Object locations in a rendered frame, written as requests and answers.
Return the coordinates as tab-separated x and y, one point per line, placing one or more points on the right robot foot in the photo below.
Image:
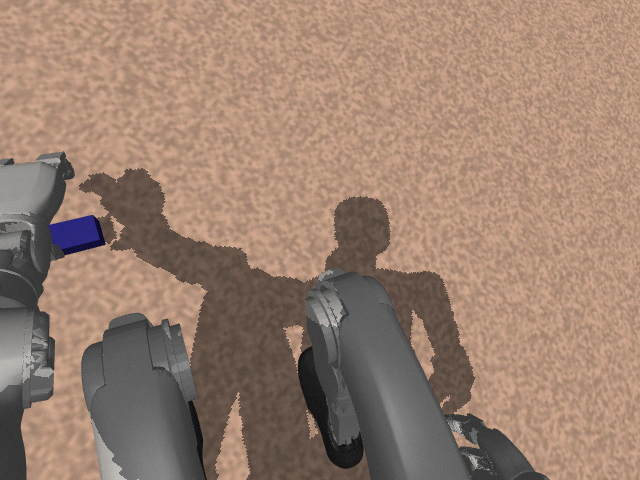
344	456

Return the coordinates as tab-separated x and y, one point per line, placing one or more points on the right robot hand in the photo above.
497	459

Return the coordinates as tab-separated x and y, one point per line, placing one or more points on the left robot foot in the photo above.
197	432

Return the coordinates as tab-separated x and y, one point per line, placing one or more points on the left robot arm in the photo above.
27	352

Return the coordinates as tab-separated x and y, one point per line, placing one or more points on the small box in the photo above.
77	234

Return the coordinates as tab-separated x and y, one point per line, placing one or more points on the left robot hand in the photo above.
35	189

